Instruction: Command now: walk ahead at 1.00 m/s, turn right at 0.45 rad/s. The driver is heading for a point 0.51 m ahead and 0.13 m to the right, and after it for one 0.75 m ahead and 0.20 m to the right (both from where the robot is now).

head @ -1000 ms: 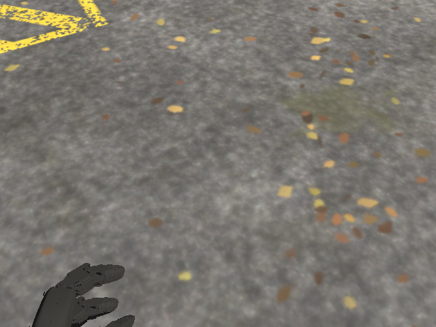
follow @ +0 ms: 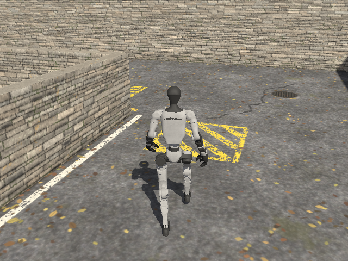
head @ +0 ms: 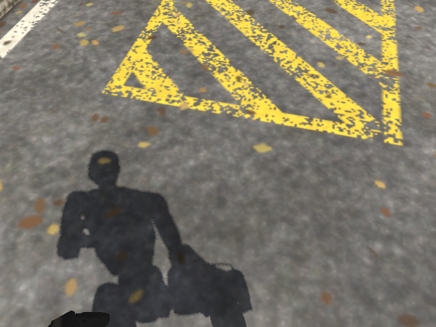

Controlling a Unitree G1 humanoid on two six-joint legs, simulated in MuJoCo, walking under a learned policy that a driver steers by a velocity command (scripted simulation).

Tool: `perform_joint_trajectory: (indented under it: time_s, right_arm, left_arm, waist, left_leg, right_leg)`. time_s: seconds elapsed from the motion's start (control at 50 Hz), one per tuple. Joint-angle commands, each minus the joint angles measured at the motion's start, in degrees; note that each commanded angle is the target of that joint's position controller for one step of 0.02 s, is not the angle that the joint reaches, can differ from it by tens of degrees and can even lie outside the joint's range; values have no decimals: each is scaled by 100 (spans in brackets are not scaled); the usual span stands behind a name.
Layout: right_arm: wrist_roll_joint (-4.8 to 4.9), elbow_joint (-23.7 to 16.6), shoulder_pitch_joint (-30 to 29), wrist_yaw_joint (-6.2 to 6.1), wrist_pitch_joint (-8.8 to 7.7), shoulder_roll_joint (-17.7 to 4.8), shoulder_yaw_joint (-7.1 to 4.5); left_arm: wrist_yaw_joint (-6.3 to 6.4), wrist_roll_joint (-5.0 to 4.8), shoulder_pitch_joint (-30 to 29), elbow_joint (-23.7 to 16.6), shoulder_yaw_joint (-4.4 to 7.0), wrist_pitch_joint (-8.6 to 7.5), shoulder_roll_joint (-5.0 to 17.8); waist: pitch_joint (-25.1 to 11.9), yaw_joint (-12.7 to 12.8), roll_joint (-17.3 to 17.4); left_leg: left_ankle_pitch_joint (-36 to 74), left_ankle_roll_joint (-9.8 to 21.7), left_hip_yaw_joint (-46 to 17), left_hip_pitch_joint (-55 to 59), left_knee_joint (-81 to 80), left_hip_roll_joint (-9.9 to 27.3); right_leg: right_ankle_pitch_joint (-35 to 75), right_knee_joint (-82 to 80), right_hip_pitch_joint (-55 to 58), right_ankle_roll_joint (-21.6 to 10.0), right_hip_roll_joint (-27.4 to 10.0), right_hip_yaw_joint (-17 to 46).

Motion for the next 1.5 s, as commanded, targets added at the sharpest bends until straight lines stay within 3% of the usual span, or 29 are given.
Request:
perform_joint_trajectory:
  time_s: [0.02,0.08,0.1,0.12,0.14,0.18,0.24,0.32,0.38,0.46,0.5,0.52,0.54,0.56,0.6,0.64,0.7,0.76,0.9,0.92,0.94,0.96,1.0,1.06,1.12,1.24,1.26,1.3,1.5]
  right_arm:
    - [-173,-87,35,-72,97,-1081,-281]
    - [-327,-324,-759,-188,290,-1346,-346]
    - [-293,-500,12,-143,184,-508,-154]
    - [-6,-647,171,11,-77,-378,45]
    - [178,-825,-589,75,-244,-850,-53]
    - [71,-1054,-1369,59,-403,-748,2]
    - [-109,-947,-1063,-6,-280,-696,-46]
    - [-191,-1372,-2085,-60,-218,-463,30]
    - [-99,-1604,-2656,-24,-274,-286,35]
    - [177,-1728,-2820,-72,-328,-730,-196]
    - [251,-1575,-1786,-125,-368,-1112,-425]
    - [292,-1360,-384,-187,-295,-1200,-494]
    - [208,-1134,744,-214,-214,-1429,-529]
    - [44,-954,616,-59,-198,-1748,-570]
    - [-50,-1106,-43,-102,-69,-698,-386]
    - [-192,-906,-451,-64,-28,-663,-353]
    - [-7,-529,-673,1,-114,-333,-226]
    - [110,-472,-1119,-64,-69,-991,-392]
    - [204,-66,-681,-103,-21,-1151,-375]
    - [32,-162,-486,-108,-5,-970,-280]
    - [-84,-46,575,-38,55,-480,-70]
    - [-4,181,878,28,157,-864,-100]
    - [142,25,-111,-47,347,-1014,-167]
    - [51,74,-165,-214,605,-815,-157]
    - [-4,166,-198,-267,632,-484,-65]
    - [-241,-17,-791,-208,681,-646,-65]
    - [-185,-12,-1120,-224,678,-1037,-167]
    - [-198,32,-1261,-188,590,-561,-58]
    - [-44,382,-995,-193,407,-481,2]
  left_arm:
    - [-152,-57,-555,-591,256,-103,670]
    - [-4,-82,2411,17,587,151,1302]
    - [26,-4,2773,162,667,172,1677]
    - [23,50,2652,62,629,138,1440]
    - [82,144,2535,23,572,126,1049]
    - [28,212,1944,-50,528,64,958]
    - [66,121,1343,-167,459,66,751]
    - [256,2,1499,9,470,94,804]
    - [320,-40,1808,228,529,158,894]
    - [394,-117,1911,423,564,212,806]
    - [383,0,1732,403,628,303,963]
    - [331,199,1419,234,558,351,856]
    - [310,343,1712,59,346,349,105]
    - [278,-171,2604,-204,153,260,-89]
    - [340,-63,1385,-67,285,326,760]
    - [327,208,539,-320,339,301,694]
    - [260,40,644,-418,250,389,289]
    - [114,148,466,-447,142,296,203]
    - [49,368,708,-197,435,245,931]
    - [145,418,973,-224,520,287,1347]
    - [203,576,805,-404,353,337,1284]
    - [146,428,791,-406,256,383,817]
    - [74,200,234,-311,271,425,685]
    - [104,335,-247,-237,299,483,742]
    - [198,389,-235,-111,324,506,662]
    - [204,366,96,317,168,548,194]
    - [206,324,428,342,208,555,224]
    - [287,342,158,402,261,596,375]
    - [403,268,435,952,312,618,344]
  waist:
    - [95,207,533]
    - [-1284,1847,725]
    - [-1821,1284,-1284]
    - [-2468,1074,-1746]
    - [-1802,1313,-943]
    - [-586,880,571]
    - [-82,289,304]
    - [539,555,95]
    - [316,913,-149]
    - [175,855,-403]
    - [-596,187,-522]
    - [-1638,-545,-618]
    - [-2552,-541,627]
    - [-3170,120,3552]
    - [-1235,-287,1314]
    - [-280,11,78]
    - [-136,461,561]
    - [-315,588,585]
    - [-849,988,252]
    - [-1245,1012,-467]
    - [-2180,487,-1574]
    - [-2934,611,-874]
    - [-1594,603,-155]
    - [-922,213,-316]
    - [-1200,247,-409]
    - [-548,303,60]
    - [-301,675,866]
    - [-91,533,849]
    - [-465,423,208]
  left_leg:
    - [5959,184,268,-122,306,1609]
    - [8466,-63,586,-1038,4140,1544]
    - [2937,-511,265,-3891,6891,602]
    - [-420,-522,-537,-5296,7768,-113]
    - [27,-204,-875,-5685,7517,219]
    - [444,-34,-814,-5378,6394,581]
    - [647,-327,-801,-4847,5422,871]
    - [1789,-799,-323,-4424,3453,741]
    - [3298,-892,-179,-3138,2204,382]
    - [3045,-867,-628,-2959,1299,431]
    - [2442,-673,-482,-1938,1344,419]
    - [1826,-459,-662,-354,1992,923]
    - [198,-103,-2106,1575,2151,1979]
    - [-2085,771,-5633,2388,800,3276]
    - [-735,468,-3850,759,565,2524]
    - [3561,496,-2271,-872,769,2185]
    - [5069,539,-1289,-1611,623,1979]
    - [5132,508,-439,-2369,219,1732]
    - [4818,-130,205,-2250,1946,1367]
    - [3072,-431,481,-2900,3459,965]
    - [-1686,-766,154,-3996,5537,426]
    - [-1767,-808,-662,-3853,5934,688]
    - [-1207,-921,-374,-4441,5625,969]
    - [-670,-1071,-207,-3447,4474,1017]
    - [103,-1026,-69,-2725,3420,933]
    - [1633,-441,-602,-1648,1213,1376]
    - [560,-198,-663,-2502,1112,1516]
    - [-599,-326,-562,-3342,763,1215]
    - [1561,-384,-268,-2628,1269,1000]
  right_leg:
    - [-642,48,639,-320,530,-441]
    - [-1584,502,3728,-713,722,-305]
    - [-3313,662,6172,-1668,-206,1875]
    - [-5571,-952,6986,-2294,-1112,5033]
    - [-5906,-1594,6561,-1856,-1059,5205]
    - [-4442,-1762,4677,-1596,-687,4225]
    - [-3003,-1930,3396,-1681,-31,3108]
    - [-2140,-2137,1960,-1515,407,2356]
    - [-2341,-2114,1385,-1091,559,2295]
    - [-2046,-1413,2773,-810,322,2808]
    - [-173,-15,3370,-560,357,2698]
    - [78,1481,2938,-386,398,2470]
    - [-2852,3489,1519,-304,899,1894]
    - [-4617,5139,-216,-153,944,1380]
    - [-3737,5261,-627,-29,330,995]
    - [-3762,4804,-149,75,122,820]
    - [-4098,3568,107,137,-42,716]
    - [-2427,1517,1200,149,88,346]
    - [-433,-290,3587,-438,587,222]
    - [2006,-113,4475,-753,-280,1073]
    - [4557,136,5647,-1868,-1902,2971]
    - [3912,105,5589,-2175,-1933,3243]
    - [1283,-484,4309,-1728,-1258,2560]
    - [280,-995,2410,-1301,-792,1817]
    - [-19,-1114,2172,-1270,-653,1490]
    - [-4230,-972,1278,-260,50,1146]
    - [-3988,-845,1654,-54,426,700]
    - [-3225,-537,2466,90,465,562]
    - [-1680,-401,2905,19,295,668]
